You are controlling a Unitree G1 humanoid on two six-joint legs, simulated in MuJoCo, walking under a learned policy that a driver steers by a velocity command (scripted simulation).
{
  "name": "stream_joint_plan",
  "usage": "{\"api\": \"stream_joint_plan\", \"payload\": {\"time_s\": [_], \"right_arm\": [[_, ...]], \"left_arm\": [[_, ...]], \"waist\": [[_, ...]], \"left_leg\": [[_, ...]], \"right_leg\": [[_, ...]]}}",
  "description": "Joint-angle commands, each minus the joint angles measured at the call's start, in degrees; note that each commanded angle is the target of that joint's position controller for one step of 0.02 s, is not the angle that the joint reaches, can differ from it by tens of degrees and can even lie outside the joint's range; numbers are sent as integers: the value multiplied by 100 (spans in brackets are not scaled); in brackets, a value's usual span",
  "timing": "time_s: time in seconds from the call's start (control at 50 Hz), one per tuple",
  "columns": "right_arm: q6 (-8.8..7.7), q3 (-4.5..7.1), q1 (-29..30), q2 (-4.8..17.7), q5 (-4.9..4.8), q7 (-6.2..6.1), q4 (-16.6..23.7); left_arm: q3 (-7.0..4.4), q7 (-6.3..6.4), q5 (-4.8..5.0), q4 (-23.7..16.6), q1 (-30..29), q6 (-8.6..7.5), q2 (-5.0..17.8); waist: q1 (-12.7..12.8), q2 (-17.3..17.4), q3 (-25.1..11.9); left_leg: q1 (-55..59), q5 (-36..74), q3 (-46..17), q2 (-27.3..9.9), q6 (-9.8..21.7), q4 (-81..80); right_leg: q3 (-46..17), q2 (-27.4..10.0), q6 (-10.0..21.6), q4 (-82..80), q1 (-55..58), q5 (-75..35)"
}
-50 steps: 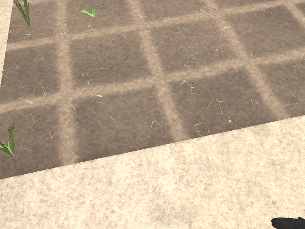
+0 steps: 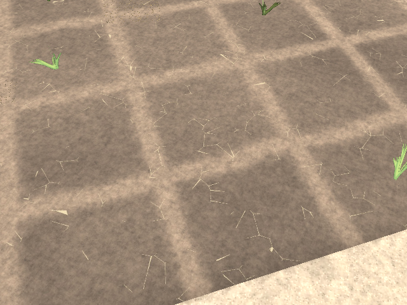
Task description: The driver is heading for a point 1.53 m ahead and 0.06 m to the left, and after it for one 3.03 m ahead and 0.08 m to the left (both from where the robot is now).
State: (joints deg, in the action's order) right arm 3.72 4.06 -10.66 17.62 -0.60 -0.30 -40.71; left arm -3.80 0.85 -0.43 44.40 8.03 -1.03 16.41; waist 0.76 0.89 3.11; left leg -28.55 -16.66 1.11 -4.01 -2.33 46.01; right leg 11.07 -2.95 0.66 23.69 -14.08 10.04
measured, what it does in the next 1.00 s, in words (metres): steps on the spot: left foot, then right foot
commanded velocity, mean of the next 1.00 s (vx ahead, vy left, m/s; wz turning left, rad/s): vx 0.03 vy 0.00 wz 0.07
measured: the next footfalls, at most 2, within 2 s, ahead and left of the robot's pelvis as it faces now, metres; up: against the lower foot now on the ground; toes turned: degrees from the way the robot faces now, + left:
left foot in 0.08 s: +0.09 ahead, +0.12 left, +0.00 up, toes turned +6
right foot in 0.54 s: +0.11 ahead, -0.11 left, +0.00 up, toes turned +15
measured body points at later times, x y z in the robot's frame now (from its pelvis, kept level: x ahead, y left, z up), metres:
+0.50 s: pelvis +0.03 +0.02 +0.00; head +0.06 +0.04 +0.45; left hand +0.10 +0.33 -0.12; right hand +0.26 -0.20 -0.09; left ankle +0.05 +0.12 -0.74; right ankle +0.08 -0.12 -0.72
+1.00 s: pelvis +0.04 +0.00 +0.00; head +0.07 -0.01 +0.45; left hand +0.19 +0.29 -0.10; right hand +0.17 -0.29 -0.11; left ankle +0.05 +0.12 -0.74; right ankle +0.03 -0.12 -0.68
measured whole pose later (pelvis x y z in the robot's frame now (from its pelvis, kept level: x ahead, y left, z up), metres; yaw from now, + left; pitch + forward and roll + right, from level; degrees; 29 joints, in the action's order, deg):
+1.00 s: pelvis +0.04 +0.00 +0.00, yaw +0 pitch +1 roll +1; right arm 0.0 4.6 -12.5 16.0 0.4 -2.7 -39.9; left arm -4.8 -0.1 1.6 43.0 8.6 3.1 18.8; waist -0.9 -0.9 2.4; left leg -13.7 -14.0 5.8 -1.8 0.6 26.8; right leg -0.7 -1.2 -2.0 58.3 -27.2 26.2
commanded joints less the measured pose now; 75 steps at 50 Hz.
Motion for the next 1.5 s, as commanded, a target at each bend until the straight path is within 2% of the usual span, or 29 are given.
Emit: {"api": "stream_joint_plan", "payload": {"time_s": [0.02,0.06,0.08,0.1,0.12,0.16,0.18,0.42,0.5,0.52,0.56,0.58,0.62,0.8,0.84,0.88,0.9,0.94,0.98,1.06,1.12,1.14,1.16,1.18,1.2,1.24,1.28,1.4,1.5], "right_arm": [[44,167,-239,486,9,99,435],[29,231,-391,535,46,107,415],[7,331,-582,810,68,48,395],[-20,490,-648,1528,58,-74,538],[-145,437,-716,1529,223,-13,656],[-365,348,-382,1214,147,28,660],[-376,295,-127,1013,50,0,713],[-207,205,63,875,100,-127,839],[-220,-50,304,314,118,-48,666],[-260,-92,66,211,139,-20,509],[-369,-62,-521,281,333,6,371],[-380,-53,-241,298,344,-38,425],[-351,60,324,589,235,-146,458],[-384,216,31,358,137,-170,450],[-370,300,-205,564,157,-166,419],[-400,315,-182,719,228,-201,489],[-438,255,-152,629,242,-233,563],[-474,268,104,689,112,-267,560],[-471,315,1,864,59,-283,467],[-515,374,3,1019,-42,-148,412],[-503,313,73,802,-104,-43,307],[-521,210,72,458,-25,4,309],[-575,61,323,-8,183,55,556],[-734,89,710,186,-3,43,923],[-854,160,899,559,-234,70,910],[-948,197,574,669,-43,78,611],[-931,211,404,635,63,126,433],[-864,-29,1099,72,-71,296,520],[-921,-22,1260,198,-133,493,561]], "left_arm": [[-258,17,126,-322,-442,-3,1003],[-253,16,204,-193,-333,60,928],[-213,-1,139,-43,9,98,732],[-122,-29,-130,-181,138,109,433],[-141,31,-104,-405,-437,121,574],[-215,85,79,-358,-513,156,716],[-243,133,41,-249,-427,165,747],[-156,34,98,-164,-351,140,549],[-43,-103,60,26,53,80,302],[-4,-141,-6,53,77,60,284],[-58,-111,-73,-90,-193,54,919],[-56,-121,-42,-74,-433,49,859],[-67,-114,10,-89,-401,8,863],[-175,86,161,-364,-145,207,932],[-153,81,187,-467,-145,241,781],[-174,29,165,-522,-19,259,735],[-269,1,158,-526,-47,275,927],[-231,-55,227,-521,-18,349,712],[-139,-139,211,-627,-276,354,534],[-106,-306,197,-665,-143,257,537],[-194,-300,209,-167,951,221,611],[-308,-248,251,53,1565,210,836],[-435,-160,209,18,2068,138,1519],[-404,-256,67,-336,1768,-77,1717],[-298,-281,59,-349,1519,-212,1302],[-121,-226,110,-400,1139,-296,816],[-75,-140,41,-447,997,-282,758],[-60,6,18,-230,1448,-332,792],[-101,-16,11,-81,1571,-381,806]], "waist": [[-191,-726,-640],[-272,-524,-646],[-253,71,-619],[-35,1841,-603],[-425,1675,-796],[-260,760,-815],[-160,492,-829],[-233,770,-875],[-9,621,-869],[-11,476,-793],[-626,-677,-667],[-568,-1108,-499],[-263,-916,-306],[-116,-454,-502],[-147,327,-536],[-163,1292,-657],[-177,860,-652],[-59,370,-505],[-260,668,-295],[-226,719,-422],[248,419,-498],[445,-223,-514],[492,-1868,-427],[523,-1527,-458],[451,-965,21],[166,-687,207],[55,-779,76],[354,-533,101],[343,-425,304]], "left_leg": [[808,11,62,-42,228,-533],[1396,550,242,217,472,-1406],[1844,1589,-194,92,694,-1973],[2584,3614,-2107,-1237,1386,-2318],[2404,3321,-3167,-1768,2299,-2671],[2363,2849,-2377,-1302,1925,-2643],[2347,2650,-2147,-1105,1663,-2590],[1752,1730,-2156,-680,1586,-2556],[1441,1287,-1920,-517,1305,-2331],[1304,939,-1751,-329,1034,-2325],[1211,-214,-948,506,431,-1760],[1700,75,-738,502,232,-1927],[1875,427,-600,503,234,-1682],[1890,551,-404,342,408,-1678],[2270,759,-1032,-317,808,-2228],[2450,1995,-2379,-1875,1797,-2798],[2315,2511,-2406,-2092,2039,-2815],[2212,497,-1636,-1612,1593,-3092],[2100,-643,-1185,-1288,1361,-3406],[1675,-881,-419,-1144,1217,-3406],[896,-1419,144,-985,964,-2504],[217,-1425,615,-692,668,-1214],[-1406,-2093,863,-60,160,1512],[-2611,-1965,-235,474,163,2185],[-2907,-1409,-508,102,292,2328],[-2601,-221,-469,-218,347,1895],[-2014,626,-334,-262,240,1352],[-1140,2333,87,38,199,-633],[-1082,2398,-47,213,521,-958]], "right_leg": [[-896,-1713,1016,-599,209,-924],[-652,-1448,623,11,122,-357],[-332,-1081,228,801,-179,226],[250,-180,-405,2665,-1551,2135],[-781,362,-505,3948,-2294,3038],[-1384,148,-329,4449,-2495,2228],[-1468,69,-318,4295,-2493,1859],[-1440,248,-525,2094,-994,1084],[-1258,126,-330,443,179,238],[-1323,104,-231,-194,561,-461],[-2346,-767,329,-93,451,-1614],[-2583,-789,605,-349,-361,-397],[-2583,-530,425,-470,-595,165],[-2987,-181,509,282,-681,-256],[-2383,278,170,1124,-1269,307],[-1554,476,-175,3165,-1871,2343],[-1627,291,-276,4221,-2023,2673],[-1569,-83,-280,4088,-2194,1883],[-1211,-130,-299,3517,-2113,1510],[-700,41,-52,1897,-748,1488],[-213,479,203,698,834,817],[-769,327,433,369,1631,1111],[-3368,-1148,1037,-232,2227,1126],[-5718,-1913,2092,-1331,1981,2853],[-5434,-1975,2047,-1575,1808,3043],[-4102,-1453,1536,-1275,1560,1752],[-3052,-1027,1211,-1319,1344,270],[-1423,-593,793,-1634,1073,-1336],[-980,-991,819,-1482,1614,-2006]]}}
